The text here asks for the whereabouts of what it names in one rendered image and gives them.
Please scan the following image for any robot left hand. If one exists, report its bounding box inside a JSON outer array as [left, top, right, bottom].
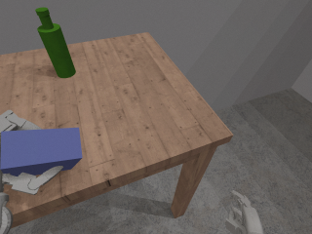
[[0, 110, 63, 195]]

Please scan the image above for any sponge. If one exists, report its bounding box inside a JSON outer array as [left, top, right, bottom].
[[0, 127, 83, 176]]

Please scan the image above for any table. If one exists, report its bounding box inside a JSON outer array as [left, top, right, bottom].
[[0, 32, 234, 229]]

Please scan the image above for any robot right hand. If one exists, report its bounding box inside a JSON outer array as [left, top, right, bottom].
[[225, 190, 264, 234]]

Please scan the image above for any robot left forearm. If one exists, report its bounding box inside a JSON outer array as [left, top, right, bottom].
[[0, 192, 14, 234]]

